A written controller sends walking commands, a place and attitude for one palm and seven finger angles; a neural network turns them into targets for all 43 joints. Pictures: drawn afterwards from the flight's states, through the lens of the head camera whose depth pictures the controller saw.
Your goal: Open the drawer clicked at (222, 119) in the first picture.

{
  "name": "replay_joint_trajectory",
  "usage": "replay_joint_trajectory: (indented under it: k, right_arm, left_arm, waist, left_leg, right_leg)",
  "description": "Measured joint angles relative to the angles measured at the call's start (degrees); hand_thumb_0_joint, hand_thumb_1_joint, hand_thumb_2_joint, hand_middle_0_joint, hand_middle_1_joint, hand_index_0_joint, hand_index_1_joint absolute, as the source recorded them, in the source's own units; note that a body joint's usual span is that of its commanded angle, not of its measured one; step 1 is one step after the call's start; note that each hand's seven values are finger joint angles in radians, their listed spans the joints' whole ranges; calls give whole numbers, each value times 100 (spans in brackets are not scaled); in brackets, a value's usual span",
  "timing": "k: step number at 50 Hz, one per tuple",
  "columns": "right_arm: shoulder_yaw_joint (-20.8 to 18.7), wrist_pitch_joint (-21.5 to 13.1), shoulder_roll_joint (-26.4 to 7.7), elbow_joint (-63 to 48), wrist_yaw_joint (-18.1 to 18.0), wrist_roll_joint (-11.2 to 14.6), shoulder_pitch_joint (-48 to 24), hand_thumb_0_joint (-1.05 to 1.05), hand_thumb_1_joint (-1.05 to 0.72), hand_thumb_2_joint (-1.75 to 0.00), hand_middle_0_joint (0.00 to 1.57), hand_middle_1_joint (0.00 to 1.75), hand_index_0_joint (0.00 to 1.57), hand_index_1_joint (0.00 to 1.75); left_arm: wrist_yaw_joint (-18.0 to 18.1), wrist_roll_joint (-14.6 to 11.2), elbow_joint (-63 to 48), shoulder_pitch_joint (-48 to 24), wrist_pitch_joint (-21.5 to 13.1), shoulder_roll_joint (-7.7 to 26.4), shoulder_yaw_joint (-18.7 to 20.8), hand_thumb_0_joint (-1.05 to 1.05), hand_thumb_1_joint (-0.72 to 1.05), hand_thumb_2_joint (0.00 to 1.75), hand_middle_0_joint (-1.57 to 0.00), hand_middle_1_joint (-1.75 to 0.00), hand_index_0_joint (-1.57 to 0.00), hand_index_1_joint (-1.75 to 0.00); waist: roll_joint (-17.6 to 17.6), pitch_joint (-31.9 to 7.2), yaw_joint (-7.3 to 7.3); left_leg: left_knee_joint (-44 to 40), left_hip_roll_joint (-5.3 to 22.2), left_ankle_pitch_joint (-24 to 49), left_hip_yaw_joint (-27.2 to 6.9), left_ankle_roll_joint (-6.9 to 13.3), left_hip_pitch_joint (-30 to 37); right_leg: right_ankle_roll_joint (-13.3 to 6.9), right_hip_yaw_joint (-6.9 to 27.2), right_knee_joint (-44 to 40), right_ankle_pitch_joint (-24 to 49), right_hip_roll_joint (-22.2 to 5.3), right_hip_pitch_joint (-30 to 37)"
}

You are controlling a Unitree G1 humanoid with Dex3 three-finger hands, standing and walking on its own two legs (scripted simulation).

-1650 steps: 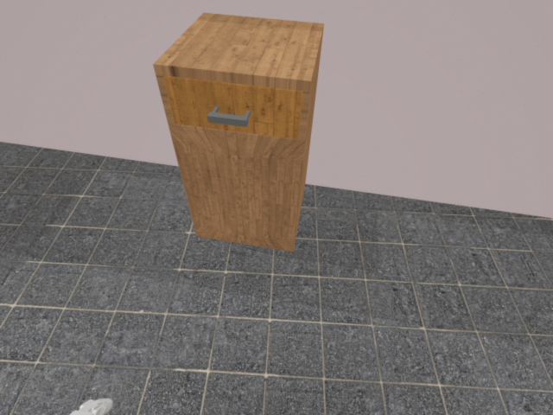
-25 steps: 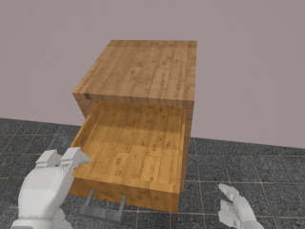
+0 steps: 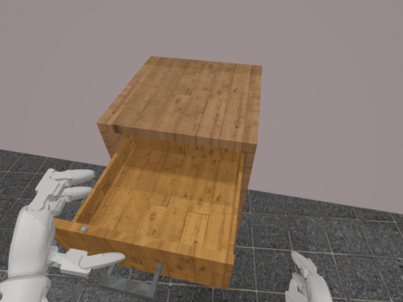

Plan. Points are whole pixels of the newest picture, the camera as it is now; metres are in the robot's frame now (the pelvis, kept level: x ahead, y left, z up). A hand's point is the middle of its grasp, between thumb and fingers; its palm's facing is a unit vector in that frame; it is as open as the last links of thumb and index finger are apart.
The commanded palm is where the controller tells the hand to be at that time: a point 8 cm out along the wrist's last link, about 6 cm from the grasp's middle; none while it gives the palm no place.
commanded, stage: draw the hand back to the body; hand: left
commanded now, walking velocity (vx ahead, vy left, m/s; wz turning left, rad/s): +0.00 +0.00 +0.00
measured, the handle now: (132, 275) +0.19 +0.18 -0.08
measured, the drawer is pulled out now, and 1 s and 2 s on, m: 0.30 0.30 0.30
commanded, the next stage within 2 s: step back with the hand held close in 0.70 s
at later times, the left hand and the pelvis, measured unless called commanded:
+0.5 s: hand (57, 212) +0.19 +0.24 +0.16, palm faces +0.39 -0.82 -0.41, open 8.6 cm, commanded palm +0.13 +0.28 +0.18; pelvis +0.00 +0.00 +0.01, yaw +0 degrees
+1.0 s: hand (60, 212) +0.19 +0.24 +0.16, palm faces +0.32 -0.83 -0.46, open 7.4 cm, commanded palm +0.12 +0.29 +0.18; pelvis -0.01 +0.01 +0.01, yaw +0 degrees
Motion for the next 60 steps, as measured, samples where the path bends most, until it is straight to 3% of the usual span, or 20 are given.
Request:
replay_joint_trajectory:
  k: [7, 23, 32, 41, 47, 54, 60]
  right_arm:
    - [-93, 7, -32, 191, 68, 1, -227, 1, -91, -90, 20, 30, 20, 30]
    - [-237, 119, -153, 237, 24, 45, -494, 1, -91, -90, 20, 30, 20, 30]
    - [-193, 170, -97, 233, 89, 20, -499, 1, -91, -90, 20, 30, 20, 30]
    - [-177, 222, -89, 265, 78, 34, -451, 1, -91, -90, 20, 30, 20, 30]
    - [-127, 438, -127, 5, 63, 55, -535, 1, -91, -90, 20, 30, 20, 30]
    - [-316, 667, -188, -145, 77, 90, -571, 1, -91, -90, 20, 30, 20, 30]
    - [-431, 752, -154, -208, 49, 116, -537, 1, -91, -90, 20, 30, 20, 30]
  left_arm:
    - [-133, -175, 120, -135, -152, 73, 356, 0, -2, 50, -28, -90, -28, -89]
    - [-120, -280, 323, -391, -67, 198, 826, 1, 53, 74, -24, -54, -24, -54]
    - [-180, -285, 334, -334, 11, 110, 708, 1, 80, 85, -22, -37, -22, -36]
    - [-166, -294, 319, -331, 31, 183, 782, 2, 88, 89, -21, -32, -22, -31]
    - [-159, -295, 177, -314, -333, 207, 1153, 2, 89, 90, -21, -31, -21, -30]
    - [-237, -270, -147, 146, -501, 369, 1106, 2, 89, 90, -21, -31, -21, -30]
    - [-207, -293, -268, 364, -589, 609, 1315, 2, 89, 90, -22, -31, -22, -30]
  waist:
    - [13, 83, -21]
    - [31, 117, 70]
    - [25, 124, 55]
    - [37, 143, 56]
    - [-23, 225, -154]
    - [-88, 255, -370]
    - [-215, 247, -420]
  left_leg:
    - [-243, 3, 140, 36, 0, 37]
    - [-458, 5, 240, 21, 2, 165]
    - [-530, -9, 289, 37, 15, 174]
    - [-539, -21, 304, 36, 23, 192]
    - [-421, -40, 356, 18, 47, -232]
    - [-297, -126, 407, 97, 97, -589]
    - [-102, -181, 423, 99, 114, -817]
  right_leg:
    - [1, 36, -207, 131, 7, 9]
    - [7, 22, -463, 246, 13, 163]
    - [19, 37, -523, 293, -1, 163]
    - [30, 34, -539, 310, -14, 187]
    - [47, 9, -473, 384, -36, -205]
    - [97, 83, -216, 381, -130, -638]
    - [110, 80, 37, 357, -193, -883]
